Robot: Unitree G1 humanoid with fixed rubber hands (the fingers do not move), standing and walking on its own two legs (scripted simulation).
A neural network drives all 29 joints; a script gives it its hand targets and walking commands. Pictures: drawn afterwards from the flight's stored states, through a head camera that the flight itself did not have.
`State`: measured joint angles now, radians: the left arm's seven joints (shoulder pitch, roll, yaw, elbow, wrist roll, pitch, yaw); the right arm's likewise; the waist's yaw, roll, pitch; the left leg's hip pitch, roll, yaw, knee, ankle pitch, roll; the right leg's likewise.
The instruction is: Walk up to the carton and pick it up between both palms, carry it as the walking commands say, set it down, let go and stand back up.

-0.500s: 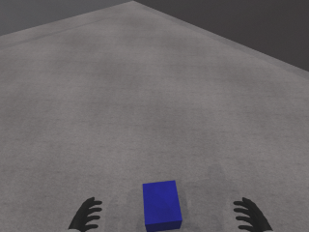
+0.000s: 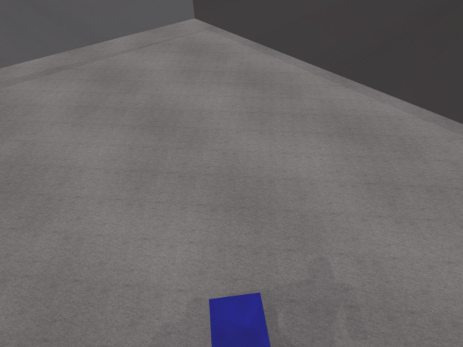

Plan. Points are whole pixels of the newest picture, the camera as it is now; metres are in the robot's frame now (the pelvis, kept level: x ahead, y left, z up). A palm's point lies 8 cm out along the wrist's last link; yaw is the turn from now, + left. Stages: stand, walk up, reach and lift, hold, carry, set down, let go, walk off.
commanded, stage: stand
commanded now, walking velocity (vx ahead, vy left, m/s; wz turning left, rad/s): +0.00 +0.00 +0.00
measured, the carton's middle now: (238, 334) +0.35 +0.03 -0.67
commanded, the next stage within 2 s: none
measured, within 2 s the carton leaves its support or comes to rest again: neither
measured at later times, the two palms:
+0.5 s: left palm out of the picture -0.01 +0.25 -0.13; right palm out of the picture -0.03 -0.25 -0.13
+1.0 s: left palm out of the picture -0.07 +0.22 -0.14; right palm out of the picture -0.09 -0.22 -0.14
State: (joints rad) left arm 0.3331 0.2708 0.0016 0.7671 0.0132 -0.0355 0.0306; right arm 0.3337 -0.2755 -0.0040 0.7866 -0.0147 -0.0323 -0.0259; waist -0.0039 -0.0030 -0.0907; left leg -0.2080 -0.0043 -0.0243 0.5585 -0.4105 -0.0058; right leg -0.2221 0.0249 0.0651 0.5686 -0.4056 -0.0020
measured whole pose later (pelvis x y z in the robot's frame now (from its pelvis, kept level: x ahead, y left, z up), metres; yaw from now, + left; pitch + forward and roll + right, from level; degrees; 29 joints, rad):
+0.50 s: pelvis -0.01 +0.00 +0.00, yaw +0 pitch +1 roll +0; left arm 0.36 0.23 -0.03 0.99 0.01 0.00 0.05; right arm 0.37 -0.23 0.02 1.01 -0.01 0.01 -0.04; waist 0.00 0.00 -0.02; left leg -0.14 0.00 -0.01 0.51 -0.38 -0.01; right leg -0.16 0.02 0.06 0.53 -0.38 0.00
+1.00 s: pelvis -0.03 +0.00 +0.01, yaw +0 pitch -1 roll +0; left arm 0.37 0.16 -0.05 1.12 0.01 0.00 0.05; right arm 0.37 -0.16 0.04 1.15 -0.01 0.01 -0.05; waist 0.00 0.00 0.00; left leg -0.13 0.00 -0.01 0.48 -0.33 -0.01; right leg -0.15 0.02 0.06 0.49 -0.33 0.00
